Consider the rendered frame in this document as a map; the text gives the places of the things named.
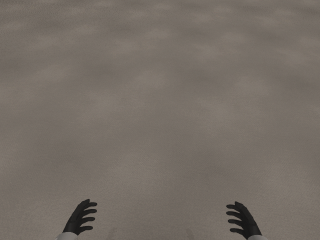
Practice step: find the robot right hand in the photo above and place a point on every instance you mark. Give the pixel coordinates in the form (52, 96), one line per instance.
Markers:
(247, 222)

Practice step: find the robot left hand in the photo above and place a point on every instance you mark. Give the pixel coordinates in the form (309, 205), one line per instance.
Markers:
(76, 219)

